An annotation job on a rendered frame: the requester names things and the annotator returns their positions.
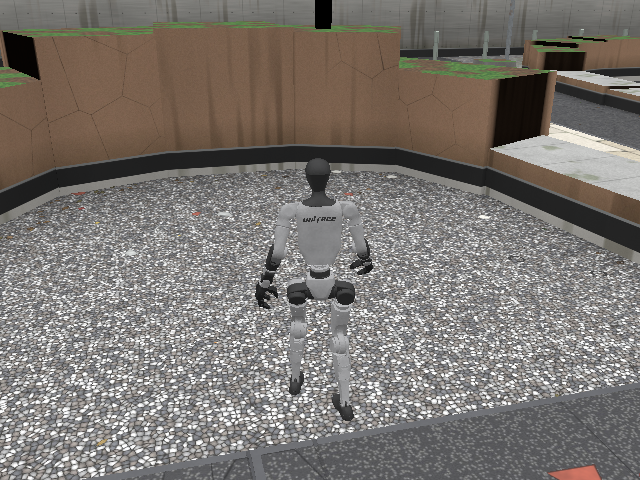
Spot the left robot forearm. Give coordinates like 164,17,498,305
259,244,281,288

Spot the robot right upper arm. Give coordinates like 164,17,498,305
339,201,367,254

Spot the robot left upper arm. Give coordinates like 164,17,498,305
272,202,298,259

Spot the left robot shin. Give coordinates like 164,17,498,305
290,321,305,383

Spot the robot left hand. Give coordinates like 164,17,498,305
255,282,278,309

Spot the right robot forearm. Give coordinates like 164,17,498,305
357,238,372,266

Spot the robot right foot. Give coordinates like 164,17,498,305
332,394,354,421

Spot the robot right hand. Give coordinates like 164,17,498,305
350,259,373,275

